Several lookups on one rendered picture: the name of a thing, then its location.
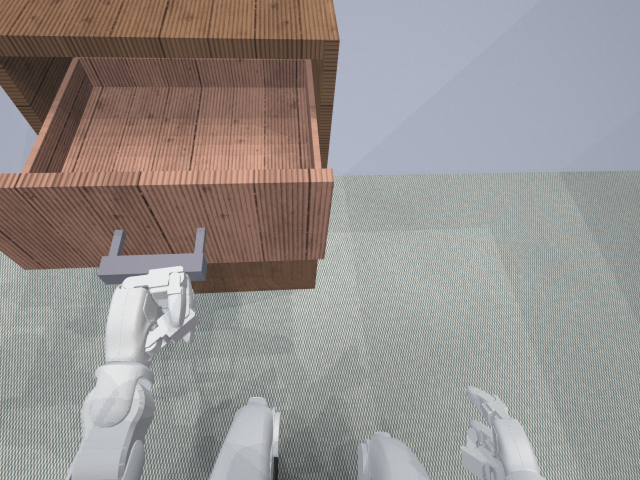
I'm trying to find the left robot thigh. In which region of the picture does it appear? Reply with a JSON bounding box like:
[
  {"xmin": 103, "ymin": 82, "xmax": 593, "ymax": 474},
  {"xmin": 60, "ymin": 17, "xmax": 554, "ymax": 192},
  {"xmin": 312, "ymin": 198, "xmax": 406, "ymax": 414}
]
[{"xmin": 209, "ymin": 404, "xmax": 281, "ymax": 480}]

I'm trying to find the robot left forearm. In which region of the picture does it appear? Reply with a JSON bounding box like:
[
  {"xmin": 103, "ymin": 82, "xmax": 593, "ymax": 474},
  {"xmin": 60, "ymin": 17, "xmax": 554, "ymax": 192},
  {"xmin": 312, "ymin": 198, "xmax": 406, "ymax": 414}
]
[{"xmin": 65, "ymin": 362, "xmax": 155, "ymax": 480}]

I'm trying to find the handle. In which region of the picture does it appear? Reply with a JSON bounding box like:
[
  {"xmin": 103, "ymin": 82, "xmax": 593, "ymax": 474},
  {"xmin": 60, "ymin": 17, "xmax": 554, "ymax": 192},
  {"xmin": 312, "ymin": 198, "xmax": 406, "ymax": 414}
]
[{"xmin": 97, "ymin": 228, "xmax": 207, "ymax": 285}]

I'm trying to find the right robot shin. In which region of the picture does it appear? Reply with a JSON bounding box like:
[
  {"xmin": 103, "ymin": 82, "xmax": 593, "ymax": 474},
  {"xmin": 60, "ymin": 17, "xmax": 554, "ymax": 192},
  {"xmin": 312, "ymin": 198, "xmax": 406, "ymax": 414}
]
[{"xmin": 370, "ymin": 432, "xmax": 390, "ymax": 441}]

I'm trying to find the drawer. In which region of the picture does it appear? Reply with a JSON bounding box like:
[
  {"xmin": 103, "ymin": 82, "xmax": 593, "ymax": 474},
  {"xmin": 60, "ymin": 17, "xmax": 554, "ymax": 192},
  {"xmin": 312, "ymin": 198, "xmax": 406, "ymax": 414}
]
[{"xmin": 0, "ymin": 57, "xmax": 334, "ymax": 270}]

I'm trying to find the left robot hand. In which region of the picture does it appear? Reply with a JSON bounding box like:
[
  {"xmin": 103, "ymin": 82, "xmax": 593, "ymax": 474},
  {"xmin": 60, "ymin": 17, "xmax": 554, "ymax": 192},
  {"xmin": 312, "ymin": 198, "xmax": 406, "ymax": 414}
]
[{"xmin": 105, "ymin": 266, "xmax": 199, "ymax": 368}]

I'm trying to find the right robot hand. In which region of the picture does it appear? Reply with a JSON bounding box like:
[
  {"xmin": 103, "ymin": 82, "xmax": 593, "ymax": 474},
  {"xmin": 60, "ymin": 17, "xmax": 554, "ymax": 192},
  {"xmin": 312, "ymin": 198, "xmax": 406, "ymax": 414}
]
[{"xmin": 461, "ymin": 386, "xmax": 541, "ymax": 480}]

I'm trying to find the cabinet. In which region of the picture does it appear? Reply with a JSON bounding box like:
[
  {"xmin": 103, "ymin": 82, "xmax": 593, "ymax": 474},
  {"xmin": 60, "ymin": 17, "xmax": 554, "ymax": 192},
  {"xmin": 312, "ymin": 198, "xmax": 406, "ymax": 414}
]
[{"xmin": 0, "ymin": 0, "xmax": 340, "ymax": 294}]

